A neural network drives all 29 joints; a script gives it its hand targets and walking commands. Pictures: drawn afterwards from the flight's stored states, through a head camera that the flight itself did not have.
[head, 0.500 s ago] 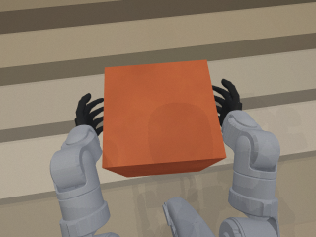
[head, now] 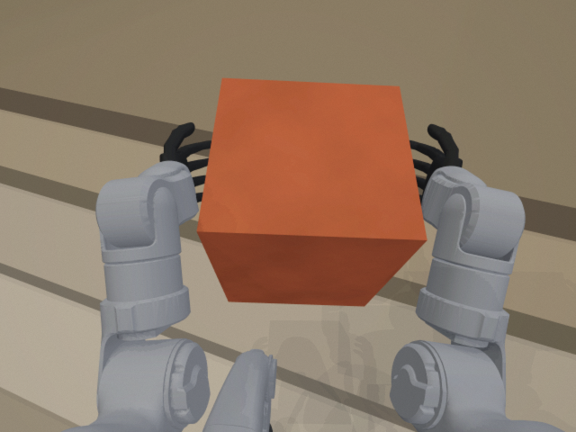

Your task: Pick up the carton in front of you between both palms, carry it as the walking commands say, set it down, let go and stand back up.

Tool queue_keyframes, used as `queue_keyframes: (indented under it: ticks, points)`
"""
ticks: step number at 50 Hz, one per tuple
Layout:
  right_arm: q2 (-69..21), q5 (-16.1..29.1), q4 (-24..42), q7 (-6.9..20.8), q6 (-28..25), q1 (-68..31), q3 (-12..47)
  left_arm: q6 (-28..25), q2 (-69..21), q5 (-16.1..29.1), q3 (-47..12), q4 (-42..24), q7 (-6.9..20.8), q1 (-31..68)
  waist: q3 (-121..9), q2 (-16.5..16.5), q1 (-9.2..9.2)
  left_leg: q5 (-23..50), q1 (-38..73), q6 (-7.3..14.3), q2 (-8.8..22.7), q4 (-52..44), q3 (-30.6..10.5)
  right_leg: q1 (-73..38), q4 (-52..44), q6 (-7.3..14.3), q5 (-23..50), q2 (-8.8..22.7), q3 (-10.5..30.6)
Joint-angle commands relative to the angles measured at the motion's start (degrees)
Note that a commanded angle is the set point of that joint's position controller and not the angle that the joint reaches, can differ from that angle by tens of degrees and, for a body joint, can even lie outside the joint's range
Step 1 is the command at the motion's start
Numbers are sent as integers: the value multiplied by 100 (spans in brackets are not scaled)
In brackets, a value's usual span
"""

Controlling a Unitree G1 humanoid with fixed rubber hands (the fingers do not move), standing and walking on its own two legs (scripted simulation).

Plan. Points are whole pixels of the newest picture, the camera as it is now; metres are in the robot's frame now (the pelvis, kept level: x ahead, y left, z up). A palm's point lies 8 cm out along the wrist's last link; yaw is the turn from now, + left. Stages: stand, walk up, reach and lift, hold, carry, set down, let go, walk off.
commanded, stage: carry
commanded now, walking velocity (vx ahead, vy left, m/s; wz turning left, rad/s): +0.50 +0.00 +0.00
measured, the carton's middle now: (303, 207) +0.39 +0.06 +0.12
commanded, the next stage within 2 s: none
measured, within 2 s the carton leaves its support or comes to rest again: neither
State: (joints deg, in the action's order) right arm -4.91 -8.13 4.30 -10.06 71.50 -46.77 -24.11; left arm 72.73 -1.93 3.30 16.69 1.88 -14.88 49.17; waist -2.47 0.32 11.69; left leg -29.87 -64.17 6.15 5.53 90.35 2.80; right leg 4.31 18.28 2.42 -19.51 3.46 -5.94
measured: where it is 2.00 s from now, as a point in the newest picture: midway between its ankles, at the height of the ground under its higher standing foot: (295, 91)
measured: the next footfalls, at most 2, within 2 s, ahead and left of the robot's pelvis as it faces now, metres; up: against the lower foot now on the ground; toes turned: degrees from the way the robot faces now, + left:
left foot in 0.06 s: +0.26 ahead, +0.16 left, +0.13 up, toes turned +8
right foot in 0.54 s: +0.55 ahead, -0.02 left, +0.25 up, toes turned -8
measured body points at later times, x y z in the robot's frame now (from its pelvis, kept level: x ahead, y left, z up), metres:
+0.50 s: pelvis +0.34 +0.09 +0.13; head +0.39 +0.11 +0.58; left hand +0.72 +0.21 +0.27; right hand +0.70 -0.10 +0.30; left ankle +0.23 +0.15 -0.61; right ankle +0.48 -0.03 -0.43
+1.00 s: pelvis +0.72 +0.18 +0.26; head +0.72 +0.15 +0.71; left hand +1.09 +0.30 +0.44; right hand +1.08 -0.01 +0.43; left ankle +0.89 +0.27 -0.37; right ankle +0.53 -0.01 -0.46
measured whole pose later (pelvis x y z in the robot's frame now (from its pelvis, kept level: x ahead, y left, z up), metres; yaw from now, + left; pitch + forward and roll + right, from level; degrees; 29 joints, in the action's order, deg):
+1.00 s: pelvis +0.72 +0.18 +0.26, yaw -1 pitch +5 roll +2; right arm -3.7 -2.2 2.4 -10.8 73.2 -44.0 -18.6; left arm 74.7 -4.2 -0.1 20.0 -3.9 -11.1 42.7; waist -5.5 -0.5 -1.9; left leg -17.1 -53.7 6.0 3.6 63.4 9.9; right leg 0.7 23.8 -0.3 -15.5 12.2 -4.1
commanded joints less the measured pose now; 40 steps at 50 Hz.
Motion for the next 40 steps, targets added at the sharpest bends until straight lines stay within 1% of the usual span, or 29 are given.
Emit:
queue_keyframes:
  ticks: [1, 2, 3, 4, 5, 6, 7, 8, 11, 15, 18, 19, 21, 22, 23, 24, 25, 26, 27, 28, 29, 30, 31, 32, 34, 36, 38, 39, 40]
  points:
    - [-3835, 985, -702, 26, 314, -2923, 2968, 85, -5278, 1669, -3084, -386, 1027, 3868, -1544, 995, -1047, 763, 3045, 23, -378, -2334, 1300, 1040, -1001, 901, 4124, 780, 158]
    - [-4111, 1137, -795, 38, 357, -2854, 3140, 136, -5233, 1466, -2998, -339, 983, 3589, -1999, 1613, -1375, 995, 3727, 96, -640, -2483, 1450, 763, -148, 789, 6674, 847, -216]
    - [-4319, 1343, -630, 81, 338, -3024, 3367, 164, -5163, 1147, -2786, -189, 950, 3378, -2646, 1734, -1913, 1455, 4684, 137, -971, -3366, 1585, 429, 1547, 531, 8131, 696, -551]
    - [-4498, 1568, -376, 138, 294, -3195, 3576, 152, -4992, 871, -2599, -221, 903, 3195, -3233, 1009, -2401, 1836, 5997, 42, -1101, -4750, 792, 910, 3617, 216, 6886, 412, -274]
    - [-4622, 1875, -84, 172, 190, -3629, 3865, 78, -4952, 546, -2411, -458, 874, 2939, -3828, -1501, -1989, 3510, 7185, 984, 1276, -6486, -3782, 2773, 6387, -490, 1285, -720, 17]
    - [-5149, 2248, -9, 249, 116, -3623, 4245, 40, -4543, 290, -2244, -443, 806, 2878, -4346, -1842, -1876, 5160, 7217, 1420, 1486, -6509, -4654, 2761, 8351, -320, 278, -1014, 1364]
    - [-5269, 2458, 150, 345, 20, -3757, 4374, -25, -4630, -24, -2131, -166, 761, 2407, -4308, -1161, -1776, 4844, 7323, 1477, 1303, -5996, -4102, 3288, 8957, -132, 392, -884, 1618]
    - [-5575, 2747, 508, 461, -126, -4017, 4643, -120, -4754, -189, -2074, -441, 763, 2169, -3888, -717, -1753, 3978, 7134, 1304, 1218, -5936, -3803, 3815, 8869, -3, 374, -695, 1357]
    - [-6098, 3284, 1193, 708, -480, -4476, 5136, -488, -4817, -361, -2448, -1209, 754, 2611, -3298, -636, -1747, 2801, 7074, 896, 966, -6208, -2942, 4551, 8232, 336, 353, -394, 1145]
    - [-5664, 3297, 1190, 743, -643, -3572, 5384, -810, -4461, -444, -2828, -1382, 705, 1757, -3048, 141, -1874, 4057, 8160, 945, 1357, -6414, -2444, 5696, 7504, 443, -419, -162, 820]
    - [-5272, 3092, 811, 768, -528, -2957, 5193, -694, -4337, -375, -3084, -1327, 696, 1488, -2714, -411, -2056, 3921, 8902, 1225, 1525, -6758, -2258, 7377, 9098, 543, -975, -69, 480]
    - [-5175, 3093, 832, 789, -490, -2990, 5174, -652, -4265, -331, -3116, -1425, 687, 1541, -2445, -333, -2011, 3553, 8864, 1171, 1446, -6939, -2116, 7808, 9343, 553, -1066, -17, 393]
    - [-4889, 2964, 640, 796, -377, -2889, 4865, -552, -4096, -305, -3160, -1425, 618, 1678, -1939, -218, -1768, 2927, 7978, 813, 918, -7344, -1331, 7316, 8294, 557, -865, 110, -16]
    - [-4813, 2971, 696, 773, -357, -2842, 4878, -518, -3987, -267, -3152, -1478, 574, 1697, -1814, -14, -1645, 3132, 7034, 788, 681, -7807, -829, 6225, 7106, 542, -544, 134, -274]
    - [-4734, 2918, 636, 737, -319, -2839, 4776, -468, -3994, -203, -3180, -1465, 529, 1761, -1550, -345, -1616, 3666, 6291, 738, 501, -8183, -390, 5244, 6113, 517, -419, 19, -544]
    - [-4588, 2778, 530, 698, -256, -2708, 4579, -395, -4058, -146, -3263, -1444, 496, 1763, -1741, -679, -1398, 5576, 5674, 668, 318, -7949, 397, 3951, 5409, 638, -74, -245, -933]
    - [-4432, 2653, 442, 657, -184, -2561, 4389, -324, -4087, -11, -3362, -1471, 472, 1954, -1925, -1059, -1299, 8303, 5704, 615, 349, -7510, 634, 3266, 4979, 683, 250, -614, -1282]
    - [-4242, 2457, 457, 592, -129, -2406, 4145, -267, -4157, 181, -3499, -1418, 463, 1967, -2307, -1598, -1014, 10281, 6067, 525, 390, -6846, 830, 2763, 4640, 681, 446, -897, -1486]
    - [-4072, 2205, 390, 537, -85, -2258, 3912, -227, -4300, 413, -3667, -1510, 470, 2124, -2725, -2012, -601, 11263, 6391, 352, 473, -5850, 877, 2160, 4092, 637, 573, -1029, -1419]
    - [-3934, 1974, 275, 493, -50, -2121, 3748, -227, -4417, 576, -3836, -1658, 478, 2495, -3251, -1657, -209, 11290, 6320, 72, 290, -4358, 835, 1072, 2974, 687, 1080, -1037, -909]
    - [-3764, 1763, 267, 445, -32, -2211, 3615, -240, -4539, 706, -3881, -1548, 498, 2328, -3586, -915, 203, 8945, 5312, -243, -118, -2241, 386, -301, 1803, 1143, 1813, -572, 655]
    - [-3778, 1430, 103, 405, -26, -1559, 3341, -286, -4538, 875, -3881, -1420, 561, 2278, -3860, 1554, -296, 1816, 2836, -769, -1627, 941, -117, -1546, 607, 2432, 4966, 1278, 4395]
    - [-3654, 1168, 8, 354, -64, -1521, 3112, -312, -4855, 1194, -4140, -1449, 649, 2531, -4206, 855, -411, 1290, 2274, -524, -1395, 2372, -1346, -1803, 1013, 2569, 5159, 1470, 4737]
    - [-3664, 1102, 282, 335, -102, -1758, 3036, -376, -5202, 1572, -4371, -1764, 750, 3065, -3710, 366, -385, 1065, 1626, -353, -1121, 2485, -1478, -1605, 1295, 2262, 3738, 1354, 4328]
    - [-3619, 971, 348, 274, -144, -2161, 2977, -433, -5547, 2020, -4567, -1887, 898, 3799, -2521, -337, -720, 796, 1084, -34, -580, 1506, -1523, -612, 957, 1393, 1081, 1219, 3759]
    - [-3470, 895, 439, 191, -217, -2252, 3013, -476, -5619, 2287, -4619, -1892, 973, 4054, -2066, -436, -751, 726, 809, 66, -452, 1166, -1051, -352, 555, 1229, -301, 1311, 3231]
    - [-3359, 925, 473, 126, -159, -2250, 3164, -430, -5302, 2194, -4379, -1803, 924, 3844, -1868, -200, -633, 742, 552, -40, -287, 846, -491, -359, 210, 1273, 577, 1397, 2616]
    - [-3305, 942, 302, 92, -77, -2117, 3204, -351, -5084, 2058, -4210, -1591, 865, 3537, -1800, 243, -563, 444, 2, 8, -293, 1499, -288, -592, 37, 1399, 1013, 1566, 2550]
    - [-3274, 1017, 215, 68, 9, -2074, 3252, -270, -4855, 1874, -3972, -1369, 807, 3195, -1659, 345, -478, 108, -698, 5, -177, 1746, -403, -1026, -54, 1381, 1094, 1614, 2458]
